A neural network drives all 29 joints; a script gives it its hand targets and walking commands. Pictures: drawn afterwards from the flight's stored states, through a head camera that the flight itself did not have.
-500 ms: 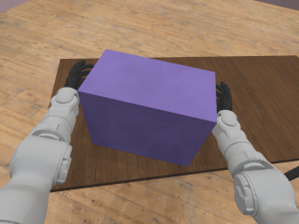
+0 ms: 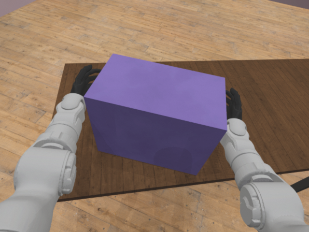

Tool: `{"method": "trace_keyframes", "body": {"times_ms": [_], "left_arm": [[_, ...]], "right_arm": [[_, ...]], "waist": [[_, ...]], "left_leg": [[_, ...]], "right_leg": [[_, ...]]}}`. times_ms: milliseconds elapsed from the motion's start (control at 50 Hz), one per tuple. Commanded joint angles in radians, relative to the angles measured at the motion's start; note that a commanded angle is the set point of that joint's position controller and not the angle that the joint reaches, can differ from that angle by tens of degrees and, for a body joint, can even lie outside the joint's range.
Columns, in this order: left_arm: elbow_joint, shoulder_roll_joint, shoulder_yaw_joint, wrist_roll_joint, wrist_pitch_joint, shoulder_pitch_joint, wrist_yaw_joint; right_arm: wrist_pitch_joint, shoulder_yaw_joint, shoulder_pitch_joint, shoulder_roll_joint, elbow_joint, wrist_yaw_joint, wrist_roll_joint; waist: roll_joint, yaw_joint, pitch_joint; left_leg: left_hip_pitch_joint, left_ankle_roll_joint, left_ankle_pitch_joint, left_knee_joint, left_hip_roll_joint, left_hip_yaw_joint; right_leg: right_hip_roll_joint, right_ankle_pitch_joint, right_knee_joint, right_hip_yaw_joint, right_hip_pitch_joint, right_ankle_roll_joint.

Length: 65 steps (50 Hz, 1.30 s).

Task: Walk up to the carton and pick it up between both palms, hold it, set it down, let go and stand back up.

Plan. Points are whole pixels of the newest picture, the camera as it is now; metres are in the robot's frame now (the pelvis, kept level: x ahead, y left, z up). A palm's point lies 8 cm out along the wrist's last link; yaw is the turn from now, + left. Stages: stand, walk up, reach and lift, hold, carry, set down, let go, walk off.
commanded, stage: reach and lift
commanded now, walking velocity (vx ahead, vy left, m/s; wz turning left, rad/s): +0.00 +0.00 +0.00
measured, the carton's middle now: (156, 117) +0.43 -0.03 +0.03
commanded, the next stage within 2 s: none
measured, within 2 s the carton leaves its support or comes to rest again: leaves its support in 0.06 s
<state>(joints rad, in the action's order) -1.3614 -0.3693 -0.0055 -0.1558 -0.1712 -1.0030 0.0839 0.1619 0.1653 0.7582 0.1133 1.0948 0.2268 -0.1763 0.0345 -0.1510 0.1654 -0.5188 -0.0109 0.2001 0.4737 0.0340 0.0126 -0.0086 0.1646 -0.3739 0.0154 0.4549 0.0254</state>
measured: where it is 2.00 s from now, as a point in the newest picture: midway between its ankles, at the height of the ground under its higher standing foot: outside the picture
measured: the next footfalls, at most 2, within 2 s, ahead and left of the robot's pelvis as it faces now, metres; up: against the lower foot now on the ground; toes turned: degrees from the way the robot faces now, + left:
none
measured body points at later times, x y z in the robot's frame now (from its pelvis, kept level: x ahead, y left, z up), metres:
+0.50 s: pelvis +0.00 +0.00 +0.00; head +0.05 +0.04 +0.45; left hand +0.48 +0.17 +0.11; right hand +0.38 -0.23 +0.07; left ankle +0.01 +0.12 -0.74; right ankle +0.00 -0.14 -0.74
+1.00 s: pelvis +0.01 +0.00 +0.01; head +0.03 +0.03 +0.46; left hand +0.46 +0.17 +0.13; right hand +0.39 -0.23 +0.09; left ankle +0.01 +0.12 -0.74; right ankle +0.00 -0.14 -0.74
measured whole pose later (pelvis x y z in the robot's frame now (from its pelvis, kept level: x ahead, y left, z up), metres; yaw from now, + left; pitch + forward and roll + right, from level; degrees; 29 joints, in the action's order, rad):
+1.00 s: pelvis +0.01 +0.00 +0.01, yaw +0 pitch +5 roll -1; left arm -1.08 -0.25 -0.22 0.06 -0.12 -0.87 0.17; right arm 0.13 0.38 0.60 0.04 0.84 0.18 0.08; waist 0.06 -0.07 0.05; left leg -0.24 -0.01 0.16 0.31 0.02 0.00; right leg 0.01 0.13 -0.23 0.02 0.18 0.03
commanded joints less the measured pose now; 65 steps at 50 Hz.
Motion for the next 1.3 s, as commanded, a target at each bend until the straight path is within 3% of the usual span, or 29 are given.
{"method": "trace_keyframes", "body": {"times_ms": [0, 80, 180, 340, 360, 420, 480, 560, 620, 680, 720, 740, 760, 820, 860, 880, 920, 940, 1000, 1020, 1060, 1080, 1120, 1140, 1160, 1200, 1240, 1260, 1280], "left_arm": [[0.153, -0.026, -0.026, 0.016, -0.026, -0.485, 0.006], [0.177, 0.029, -0.007, 0.033, -0.039, -0.467, 0.002], [0.2, 0.031, -0.023, 0.028, -0.024, -0.453, 0.011], [0.195, 0.072, -0.092, 0.102, -0.033, -0.456, 0.016], [0.255, 0.087, -0.075, 0.1, -0.04, -0.442, 0.015], [0.204, 0.068, -0.119, 0.119, -0.038, -0.472, 0.018], [0.194, 0.126, -0.107, 0.119, -0.047, -0.48, 0.027], [0.256, 0.253, -0.084, 0.157, -0.062, -0.463, 0.043], [0.215, 0.329, -0.097, 0.195, -0.042, -0.456, 0.069], [0.281, 0.407, -0.085, 0.208, -0.051, -0.489, 0.089], [0.363, 0.498, -0.061, 0.209, -0.053, -0.436, 0.086], [0.274, 0.483, -0.097, 0.238, -0.039, -0.432, 0.099], [0.313, 0.513, -0.071, 0.234, -0.03, -0.428, 0.106], [0.331, 0.541, -0.076, 0.235, 0.007, -0.409, 0.119], [0.384, 0.581, -0.052, 0.228, 0.013, -0.421, 0.112], [0.345, 0.58, -0.057, 0.236, 0.027, -0.411, 0.118], [0.448, 0.59, -0.031, 0.219, 0.017, -0.39, 0.115], [0.44, 0.617, -0.036, 0.229, 0.023, -0.377, 0.11], [0.413, 0.634, -0.04, 0.256, 0.082, -0.331, 0.147], [0.391, 0.641, -0.044, 0.267, 0.114, -0.312, 0.151], [0.586, 0.683, 0.009, 0.218, 0.12, -0.279, 0.128], [0.643, 0.689, 0.04, 0.208, 0.123, -0.28, 0.117], [0.532, 0.663, 0.018, 0.246, 0.191, -0.233, 0.145], [0.629, 0.675, 0.034, 0.227, 0.205, -0.22, 0.15], [0.702, 0.667, 0.019, 0.221, 0.209, -0.219, 0.149], [0.745, 0.668, 0.034, 0.231, 0.246, -0.189, 0.147], [0.712, 0.647, 0.017, 0.26, 0.277, -0.167, 0.157], [0.86, 0.652, 0.037, 0.234, 0.267, -0.2, 0.153], [0.854, 0.635, 0.039, 0.242, 0.272, -0.222, 0.151]], "right_arm": [[0.023, -0.034, 0.433, -0.001, -0.164, -0.033, 0.026], [0.032, -0.033, 0.422, -0.019, -0.147, -0.04, 0.037], [0.036, -0.04, 0.426, -0.019, -0.197, -0.031, 0.035], [0.066, 0.0, 0.411, -0.062, -0.208, -0.05, 0.102], [0.076, -0.015, 0.402, -0.073, -0.244, -0.051, 0.095], [0.068, 0.005, 0.406, -0.105, -0.221, -0.047, 0.127], [0.074, -0.001, 0.441, -0.157, -0.254, -0.062, 0.148], [0.09, -0.017, 0.429, -0.239, -0.269, -0.098, 0.184], [0.09, -0.008, 0.436, -0.295, -0.243, -0.117, 0.221], [0.099, -0.038, 0.494, -0.398, -0.325, -0.146, 0.253], [0.114, -0.075, 0.523, -0.435, -0.416, -0.164, 0.257], [0.095, -0.096, 0.524, -0.46, -0.349, -0.166, 0.265], [0.091, -0.081, 0.51, -0.468, -0.388, -0.172, 0.279], [0.06, -0.079, 0.493, -0.48, -0.397, -0.181, 0.284], [0.058, -0.096, 0.531, -0.495, -0.439, -0.188, 0.289], [0.047, -0.097, 0.525, -0.492, -0.415, -0.19, 0.303], [0.057, -0.115, 0.536, -0.513, -0.522, -0.198, 0.285], [0.051, -0.118, 0.53, -0.518, -0.492, -0.204, 0.295], [0.004, -0.114, 0.469, -0.538, -0.431, -0.203, 0.302], [-0.019, -0.131, 0.452, -0.544, -0.399, -0.204, 0.296], [0.004, -0.198, 0.534, -0.521, -0.609, -0.217, 0.223], [0.009, -0.219, 0.538, -0.53, -0.64, -0.219, 0.206], [-0.049, -0.239, 0.457, -0.526, -0.524, -0.21, 0.222], [-0.06, -0.237, 0.439, -0.526, -0.583, -0.203, 0.205], [-0.061, -0.261, 0.454, -0.521, -0.658, -0.203, 0.18], [-0.077, -0.271, 0.445, -0.491, -0.669, -0.206, 0.178], [-0.102, -0.268, 0.399, -0.484, -0.621, -0.202, 0.185], [-0.089, -0.271, 0.43, -0.479, -0.734, -0.204, 0.167], [-0.09, -0.279, 0.44, -0.483, -0.705, -0.202, 0.167]], "waist": [[-0.147, 0.0, 0.521], [-0.161, 0.0, 0.551], [-0.159, -0.003, 0.556], [-0.148, 0.01, 0.513], [-0.152, 0.019, 0.561], [-0.113, 0.019, 0.485], [-0.109, 0.015, 0.492], [-0.16, 0.033, 0.517], [-0.128, 0.027, 0.414], [-0.108, 0.042, 0.451], [-0.112, 0.066, 0.502], [-0.097, 0.079, 0.413], [-0.093, 0.065, 0.419], [-0.07, 0.074, 0.363], [-0.074, 0.083, 0.428], [-0.07, 0.066, 0.385], [-0.072, 0.082, 0.46], [-0.083, 0.079, 0.445], [-0.073, 0.068, 0.301], [-0.07, 0.101, 0.249], [-0.095, 0.133, 0.45], [-0.108, 0.106, 0.503], [-0.078, 0.077, 0.305], [-0.068, 0.07, 0.302], [-0.053, 0.11, 0.334], [-0.057, 0.078, 0.299], [-0.065, 0.072, 0.188], [-0.05, 0.076, 0.287], [-0.068, 0.08, 0.298]], "left_leg": [[0.467, -0.031, -0.38, 0.022, -0.016, -0.033], [0.509, -0.046, -0.472, 0.041, -0.007, -0.031], [0.52, -0.045, -0.471, 0.036, -0.016, -0.033], [0.527, -0.047, -0.47, 0.017, -0.01, -0.04], [0.566, -0.052, -0.522, 0.018, -0.01, -0.048], [0.513, -0.035, -0.414, 0.0, -0.016, -0.051], [0.483, -0.032, -0.36, -0.028, -0.019, -0.06], [0.598, -0.053, -0.507, -0.018, -0.004, -0.05], [0.619, -0.046, -0.486, -0.032, -0.003, -0.05], [0.623, -0.046, -0.454, -0.06, -0.011, -0.058], [0.659, -0.055, -0.536, -0.066, -0.009, -0.058], [0.631, -0.039, -0.481, -0.068, -0.014, -0.069], [0.636, -0.042, -0.463, -0.083, -0.015, -0.066], [0.62, -0.035, -0.382, -0.115, -0.02, -0.074], [0.649, -0.045, -0.411, -0.114, -0.019, -0.072], [0.648, -0.037, -0.393, -0.115, -0.022, -0.074], [0.667, -0.042, -0.452, -0.102, -0.027, -0.077], [0.691, -0.051, -0.5, -0.092, -0.021, -0.068], [0.645, -0.041, -0.384, -0.136, -0.034, -0.082], [0.626, -0.042, -0.357, -0.15, -0.032, -0.088], [0.724, -0.066, -0.595, -0.1, -0.026, -0.07], [0.745, -0.081, -0.669, -0.061, -0.027, -0.072], [0.685, -0.055, -0.526, -0.095, -0.041, -0.082], [0.67, -0.054, -0.509, -0.113, -0.046, -0.079], [0.659, -0.05, -0.533, -0.106, -0.047, -0.073], [0.687, -0.058, -0.573, -0.096, -0.047, -0.067], [0.648, -0.047, -0.488, -0.121, -0.053, -0.074], [0.676, -0.053, -0.533, -0.117, -0.05, -0.07], [0.669, -0.057, -0.542, -0.107, -0.054, -0.076]], "right_leg": [[-0.004, -0.324, 0.022, -0.078, -0.1, -0.01], [-0.004, -0.328, 0.021, -0.071, -0.1, -0.019], [-0.004, -0.37, 0.022, -0.073, -0.113, -0.011], [-0.005, -0.373, 0.041, -0.08, -0.162, -0.011], [-0.007, -0.413, 0.049, -0.079, -0.178, -0.013], [0.006, -0.362, 0.055, -0.074, -0.193, -0.006], [0.012, -0.383, 0.041, -0.08, -0.226, -0.003], [0.003, -0.368, 0.072, -0.089, -0.185, -0.02], [0.002, -0.29, 0.107, -0.095, -0.167, -0.019], [0.003, -0.297, 0.109, -0.097, -0.213, -0.016], [-0.001, -0.358, 0.097, -0.107, -0.254, -0.009], [0.01, -0.317, 0.118, -0.088, -0.247, -0.007], [0.002, -0.31, 0.126, -0.1, -0.27, -0.003], [0.004, -0.256, 0.151, -0.107, -0.279, -0.002], [0.0, -0.269, 0.151, -0.107, -0.304, -0.003], [0.0, -0.248, 0.152, -0.103, -0.288, -0.002], [0.001, -0.298, 0.139, -0.11, -0.316, 0.003], [-0.004, -0.31, 0.134, -0.114, -0.325, 0.007], [0.004, -0.259, 0.169, -0.102, -0.342, 0.011], [0.004, -0.222, 0.169, -0.108, -0.348, 0.011], [-0.015, -0.338, 0.136, -0.12, -0.392, 0.009], [-0.018, -0.389, 0.126, -0.11, -0.384, 0.007], [-0.01, -0.334, 0.153, -0.089, -0.372, 0.008], [-0.007, -0.357, 0.148, -0.099, -0.426, 0.016], [-0.007, -0.392, 0.13, -0.097, -0.459, 0.023], [-0.017, -0.378, 0.128, -0.103, -0.441, 0.028], [-0.009, -0.337, 0.135, -0.09, -0.43, 0.029], [-0.02, -0.368, 0.127, -0.1, -0.484, 0.033], [-0.016, -0.381, 0.12, -0.093, -0.477, 0.033]]}}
